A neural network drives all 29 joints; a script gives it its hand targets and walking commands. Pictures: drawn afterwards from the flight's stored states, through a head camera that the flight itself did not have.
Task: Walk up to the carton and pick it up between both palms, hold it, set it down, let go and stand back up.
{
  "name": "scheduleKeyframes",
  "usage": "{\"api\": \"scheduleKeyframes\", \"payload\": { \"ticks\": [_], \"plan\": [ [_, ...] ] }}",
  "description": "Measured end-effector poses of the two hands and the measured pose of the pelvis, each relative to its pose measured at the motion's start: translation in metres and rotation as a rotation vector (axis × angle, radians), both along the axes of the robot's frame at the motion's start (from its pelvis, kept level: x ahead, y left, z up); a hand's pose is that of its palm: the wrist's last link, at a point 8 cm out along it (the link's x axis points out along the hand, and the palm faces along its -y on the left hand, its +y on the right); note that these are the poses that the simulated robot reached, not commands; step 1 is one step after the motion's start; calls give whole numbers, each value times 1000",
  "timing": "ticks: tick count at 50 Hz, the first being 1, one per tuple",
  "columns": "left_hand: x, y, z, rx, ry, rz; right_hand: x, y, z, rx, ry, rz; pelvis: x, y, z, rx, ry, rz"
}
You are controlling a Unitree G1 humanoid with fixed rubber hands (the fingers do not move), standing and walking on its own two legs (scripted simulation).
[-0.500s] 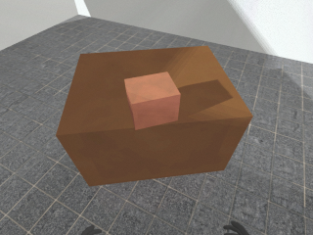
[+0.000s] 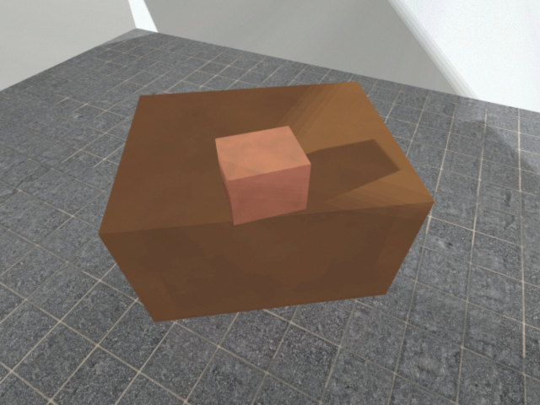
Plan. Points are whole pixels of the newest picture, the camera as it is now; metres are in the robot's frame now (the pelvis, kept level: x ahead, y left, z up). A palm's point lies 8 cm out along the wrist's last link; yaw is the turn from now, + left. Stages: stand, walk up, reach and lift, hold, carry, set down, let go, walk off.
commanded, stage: stand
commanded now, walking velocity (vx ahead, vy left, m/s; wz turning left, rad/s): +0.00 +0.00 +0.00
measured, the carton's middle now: (261, 174) +0.72 +0.02 -0.12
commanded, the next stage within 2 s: walk up in 1.24 s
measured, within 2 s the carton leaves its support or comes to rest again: neither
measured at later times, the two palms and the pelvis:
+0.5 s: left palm out of the picture +0.04 +0.23 -0.13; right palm out of the picture +0.04 -0.23 -0.13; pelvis +0.00 +0.00 +0.01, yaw +0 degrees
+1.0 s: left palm out of the picture -0.02 +0.21 -0.13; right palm out of the picture -0.01 -0.21 -0.13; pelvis +0.00 +0.00 +0.01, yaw +0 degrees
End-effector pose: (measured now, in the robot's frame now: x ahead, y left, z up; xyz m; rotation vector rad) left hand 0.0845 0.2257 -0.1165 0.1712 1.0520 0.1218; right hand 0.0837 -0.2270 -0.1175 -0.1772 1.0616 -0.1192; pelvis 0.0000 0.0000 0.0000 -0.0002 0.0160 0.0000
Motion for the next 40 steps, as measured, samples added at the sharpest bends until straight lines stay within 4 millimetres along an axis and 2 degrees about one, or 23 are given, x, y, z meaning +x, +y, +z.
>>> {"api": "scheduleKeyframes", "payload": {
  "ticks": [18, 29, 40],
  "plan": [
    [-29, 0, -6, -5, 102, 47, -27, -1, -6, 4, 102, -46, 2, 0, 6, 0, -7, 0],
    [-54, -1, -11, -11, 196, 81, -53, 1, -10, 8, 195, -80, 4, 0, 10, 0, -21, 0],
    [-81, -11, -15, -32, 289, 102, -78, 10, -15, 29, 283, -101, 3, 0, 13, 0, -37, 0]
  ]
}}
